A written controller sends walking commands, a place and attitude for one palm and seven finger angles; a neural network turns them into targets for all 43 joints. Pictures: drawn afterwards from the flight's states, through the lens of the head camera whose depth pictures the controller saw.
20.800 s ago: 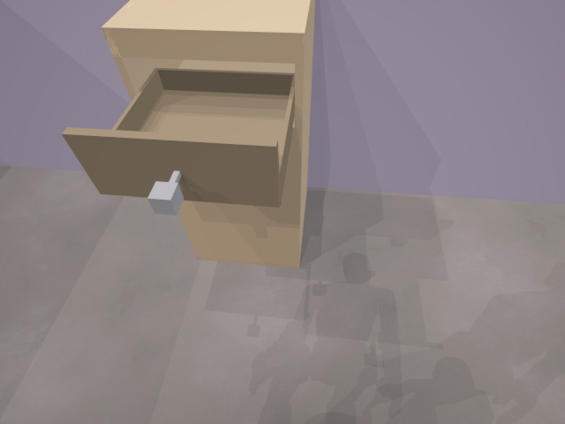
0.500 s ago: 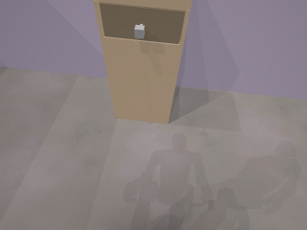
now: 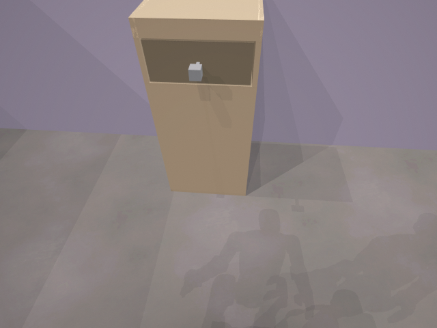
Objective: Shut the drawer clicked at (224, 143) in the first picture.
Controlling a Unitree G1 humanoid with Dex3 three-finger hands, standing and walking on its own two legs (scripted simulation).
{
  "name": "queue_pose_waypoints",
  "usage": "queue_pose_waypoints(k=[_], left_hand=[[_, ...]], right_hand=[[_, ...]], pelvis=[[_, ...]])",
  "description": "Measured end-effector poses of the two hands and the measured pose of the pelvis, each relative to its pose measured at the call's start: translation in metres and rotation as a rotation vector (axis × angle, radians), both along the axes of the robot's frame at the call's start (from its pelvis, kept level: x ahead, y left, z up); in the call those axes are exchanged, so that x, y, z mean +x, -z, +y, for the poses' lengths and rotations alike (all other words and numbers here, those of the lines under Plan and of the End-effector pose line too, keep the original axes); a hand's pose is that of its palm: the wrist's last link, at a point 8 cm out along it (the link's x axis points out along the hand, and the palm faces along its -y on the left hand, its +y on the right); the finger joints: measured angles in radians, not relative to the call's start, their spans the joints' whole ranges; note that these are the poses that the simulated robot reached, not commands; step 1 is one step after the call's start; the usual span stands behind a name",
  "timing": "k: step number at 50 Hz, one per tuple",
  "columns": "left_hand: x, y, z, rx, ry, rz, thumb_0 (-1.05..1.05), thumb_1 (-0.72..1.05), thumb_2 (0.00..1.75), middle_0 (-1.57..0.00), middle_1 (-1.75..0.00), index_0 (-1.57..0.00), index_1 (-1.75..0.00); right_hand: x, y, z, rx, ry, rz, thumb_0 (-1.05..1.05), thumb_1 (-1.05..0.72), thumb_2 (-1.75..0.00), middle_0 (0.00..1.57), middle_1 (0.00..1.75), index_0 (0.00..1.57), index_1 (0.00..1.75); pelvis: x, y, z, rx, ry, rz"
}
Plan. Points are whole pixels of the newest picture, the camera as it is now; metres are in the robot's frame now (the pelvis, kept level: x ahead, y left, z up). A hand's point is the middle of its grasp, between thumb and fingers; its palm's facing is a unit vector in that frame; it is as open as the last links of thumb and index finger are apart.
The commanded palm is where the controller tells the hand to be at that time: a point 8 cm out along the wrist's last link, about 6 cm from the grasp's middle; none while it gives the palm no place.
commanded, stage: let the arm hang, fingers relaxed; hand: left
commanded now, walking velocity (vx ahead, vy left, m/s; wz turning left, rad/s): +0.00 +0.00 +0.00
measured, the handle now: (196, 69) +0.91 +0.13 +0.02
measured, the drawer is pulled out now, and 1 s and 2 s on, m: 0.00 0.00 0.00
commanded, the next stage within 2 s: look to check the result in 0.20 s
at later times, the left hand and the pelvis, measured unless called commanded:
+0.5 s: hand out of the picture +0.08 +0.22 -0.16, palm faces +0.00 -0.95 -0.31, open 7.3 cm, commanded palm none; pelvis +0.02 -0.01 +0.00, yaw +0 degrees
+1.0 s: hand out of the picture +0.11 +0.21 -0.16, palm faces -0.02 -0.95 -0.32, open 7.3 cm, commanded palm none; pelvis +0.04 -0.02 +0.00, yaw -1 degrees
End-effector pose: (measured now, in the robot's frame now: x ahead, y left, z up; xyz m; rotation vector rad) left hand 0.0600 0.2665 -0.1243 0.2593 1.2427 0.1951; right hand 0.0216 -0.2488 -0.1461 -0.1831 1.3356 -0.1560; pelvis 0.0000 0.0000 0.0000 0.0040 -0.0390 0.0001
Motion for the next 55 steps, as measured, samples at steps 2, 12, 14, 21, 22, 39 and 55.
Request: queue_pose_waypoints(k=[2, 12, 14, 21, 22, 39, 55], left_hand=[[0.007, 0.000, -0.003, -0.008, 0.006, -0.009, 0.00, 0.91, 0.90, -0.21, -0.32, -0.22, -0.32], [0.017, 0.003, -0.011, -0.026, 0.007, 0.001, 0.00, 0.91, 0.90, -0.20, -0.30, -0.21, -0.30], [0.016, 0.003, -0.010, -0.022, 0.003, 0.009, 0.00, 0.91, 0.90, -0.20, -0.30, -0.21, -0.30], [0.012, 0.000, -0.004, 0.001, -0.009, 0.037, 0.01, 0.91, 0.90, -0.20, -0.30, -0.21, -0.30], [0.012, 0.000, -0.003, 0.004, -0.010, 0.039, 0.01, 0.91, 0.90, -0.20, -0.30, -0.21, -0.30], [0.029, -0.005, -0.002, 0.026, -0.002, 0.028, 0.01, 0.91, 0.90, -0.20, -0.30, -0.21, -0.30], [0.052, -0.006, -0.007, 0.019, 0.027, -0.002, 0.01, 0.91, 0.90, -0.20, -0.30, -0.21, -0.30]], right_hand=[[0.005, -0.002, -0.003, -0.007, 0.000, -0.008, 0.00, -0.90, -0.90, 0.21, 0.30, 0.20, 0.30], [0.025, -0.009, -0.018, -0.046, -0.008, -0.019, 0.00, -0.90, -0.90, 0.20, 0.30, 0.20, 0.30], [0.028, -0.010, -0.021, -0.051, -0.010, -0.019, 0.00, -0.90, -0.90, 0.20, 0.30, 0.20, 0.30], [0.040, -0.010, -0.027, -0.057, -0.018, -0.023, 0.00, -0.90, -0.90, 0.20, 0.30, 0.20, 0.30], [0.041, -0.010, -0.028, -0.057, -0.020, -0.023, 0.00, -0.90, -0.90, 0.20, 0.30, 0.20, 0.30], [0.057, -0.011, -0.039, -0.065, -0.022, -0.029, 0.00, -0.90, -0.90, 0.21, 0.30, 0.20, 0.30], [0.056, -0.013, -0.044, -0.074, -0.007, -0.025, 0.00, -0.90, -0.90, 0.21, 0.30, 0.20, 0.30]], pelvis=[[0.002, 0.000, 0.000, 0.000, 0.000, 0.001], [0.012, -0.002, -0.004, 0.002, -0.002, 0.006], [0.014, -0.002, -0.005, 0.002, -0.002, 0.007], [0.020, -0.003, -0.008, 0.001, -0.002, 0.009], [0.021, -0.003, -0.008, 0.001, -0.002, 0.010], [0.032, -0.003, -0.014, 0.000, 0.002, 0.015], [0.038, -0.004, -0.016, 0.001, 0.011, 0.019]])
